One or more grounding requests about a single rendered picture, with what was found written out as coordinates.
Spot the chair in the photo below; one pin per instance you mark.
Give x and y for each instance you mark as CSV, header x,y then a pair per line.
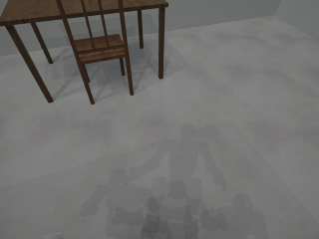
x,y
99,49

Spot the table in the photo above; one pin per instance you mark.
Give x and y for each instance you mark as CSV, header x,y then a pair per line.
x,y
18,12

